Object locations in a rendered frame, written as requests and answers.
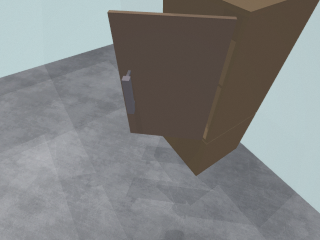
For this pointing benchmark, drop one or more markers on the handle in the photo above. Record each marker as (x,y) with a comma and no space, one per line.
(128,93)

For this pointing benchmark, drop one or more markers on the cupboard door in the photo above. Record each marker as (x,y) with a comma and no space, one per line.
(176,61)

